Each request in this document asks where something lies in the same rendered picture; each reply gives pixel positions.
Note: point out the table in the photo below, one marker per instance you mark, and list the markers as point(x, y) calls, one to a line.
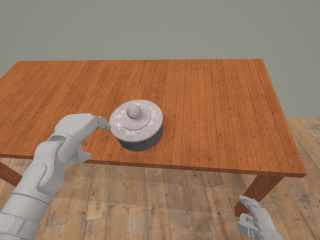
point(219, 115)

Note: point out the lid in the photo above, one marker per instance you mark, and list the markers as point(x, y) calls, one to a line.
point(136, 130)

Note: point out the robot left forearm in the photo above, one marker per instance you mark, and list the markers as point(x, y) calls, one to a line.
point(20, 217)

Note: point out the robot right forearm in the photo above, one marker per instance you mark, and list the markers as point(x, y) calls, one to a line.
point(270, 235)

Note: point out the pot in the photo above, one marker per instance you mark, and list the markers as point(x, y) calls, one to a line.
point(143, 145)

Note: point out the robot left hand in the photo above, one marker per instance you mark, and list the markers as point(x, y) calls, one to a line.
point(80, 126)

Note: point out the robot right hand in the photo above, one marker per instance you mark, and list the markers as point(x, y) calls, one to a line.
point(252, 226)

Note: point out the knob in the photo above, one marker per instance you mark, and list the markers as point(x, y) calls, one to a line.
point(133, 111)

